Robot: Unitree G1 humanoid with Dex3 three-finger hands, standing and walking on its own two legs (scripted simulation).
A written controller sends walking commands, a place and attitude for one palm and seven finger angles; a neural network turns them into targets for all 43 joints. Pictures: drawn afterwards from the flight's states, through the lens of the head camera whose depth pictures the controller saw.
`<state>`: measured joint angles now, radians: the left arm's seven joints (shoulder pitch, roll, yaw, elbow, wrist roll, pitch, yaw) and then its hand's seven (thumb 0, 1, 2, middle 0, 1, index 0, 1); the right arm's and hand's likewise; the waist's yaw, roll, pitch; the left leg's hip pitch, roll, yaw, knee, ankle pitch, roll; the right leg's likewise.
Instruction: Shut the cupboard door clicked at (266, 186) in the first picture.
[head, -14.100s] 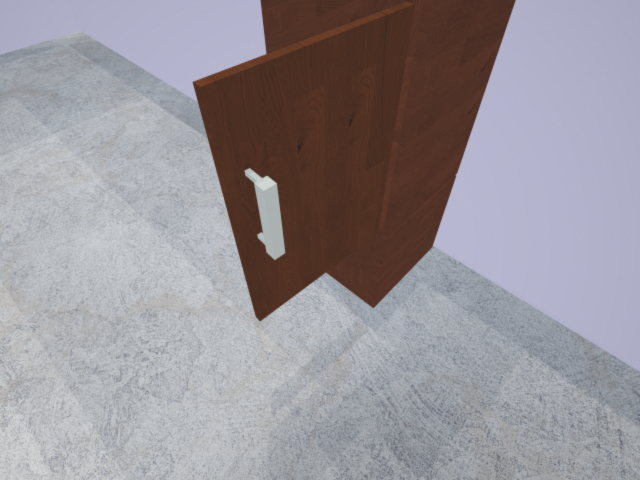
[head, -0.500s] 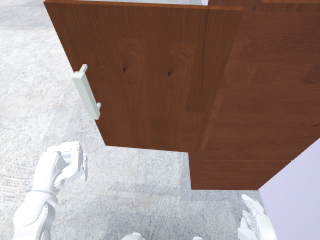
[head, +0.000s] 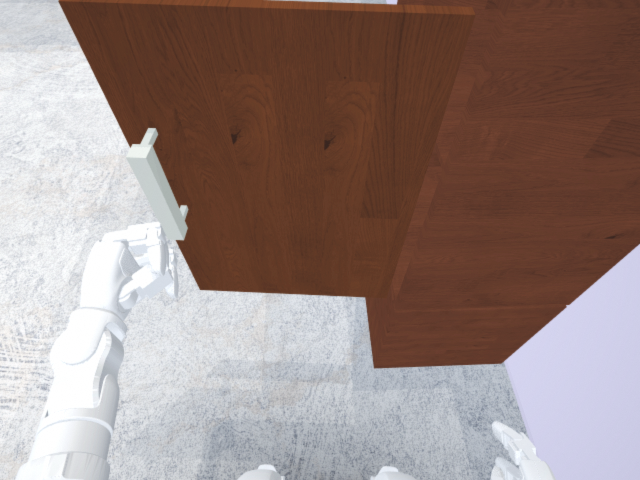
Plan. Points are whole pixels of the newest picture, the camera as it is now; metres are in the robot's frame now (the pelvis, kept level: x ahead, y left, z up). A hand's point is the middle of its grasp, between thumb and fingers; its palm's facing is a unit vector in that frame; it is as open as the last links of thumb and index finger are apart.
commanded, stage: bring the fist close to the handle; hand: left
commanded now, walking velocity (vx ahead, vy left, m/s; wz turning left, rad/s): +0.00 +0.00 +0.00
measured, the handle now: (165, 187) +0.49 +0.25 +0.06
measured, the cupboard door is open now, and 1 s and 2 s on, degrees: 85 84 66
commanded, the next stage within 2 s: push the door shut along its arc in 0.66 s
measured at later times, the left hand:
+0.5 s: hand (172, 235) +0.40 +0.21 +0.07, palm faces +0.00 -1.00 -0.02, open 3.1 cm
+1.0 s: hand (179, 221) +0.42 +0.21 +0.07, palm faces -0.05 -1.00 -0.02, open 3.1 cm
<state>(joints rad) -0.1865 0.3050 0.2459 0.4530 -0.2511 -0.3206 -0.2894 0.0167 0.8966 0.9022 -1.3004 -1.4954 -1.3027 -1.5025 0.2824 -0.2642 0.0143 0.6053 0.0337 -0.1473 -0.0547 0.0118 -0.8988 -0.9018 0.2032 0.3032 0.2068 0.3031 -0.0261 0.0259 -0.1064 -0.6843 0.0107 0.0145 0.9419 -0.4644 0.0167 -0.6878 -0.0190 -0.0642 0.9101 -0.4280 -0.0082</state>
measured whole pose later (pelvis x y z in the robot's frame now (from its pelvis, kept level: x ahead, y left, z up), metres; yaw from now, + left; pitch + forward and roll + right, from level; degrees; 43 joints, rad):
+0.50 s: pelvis +0.00 +0.00 +0.00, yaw -2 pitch +14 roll -1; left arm -0.42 0.37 0.35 0.77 -0.22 -0.38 -0.32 0.02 0.90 0.90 -1.30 -1.50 -1.30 -1.50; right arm 0.34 -0.27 0.00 0.62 0.03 -0.04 -0.03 0.01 -0.90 -0.90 0.20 0.30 0.21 0.30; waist -0.07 0.02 -0.11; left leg -0.72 0.02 0.04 0.92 -0.46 0.02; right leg -0.73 0.00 -0.04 0.89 -0.41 -0.01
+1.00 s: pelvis +0.00 +0.01 +0.00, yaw -1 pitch +15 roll -2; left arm -0.60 0.41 0.32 0.94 -0.19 -0.39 -0.35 0.02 0.90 0.90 -1.30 -1.50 -1.31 -1.50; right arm 0.30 -0.26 0.03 0.62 0.03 -0.03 -0.04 0.01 -0.90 -0.90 0.20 0.30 0.21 0.30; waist -0.08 0.01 -0.11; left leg -0.77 0.02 0.02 0.97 -0.46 0.03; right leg -0.76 -0.01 -0.06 0.91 -0.41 0.00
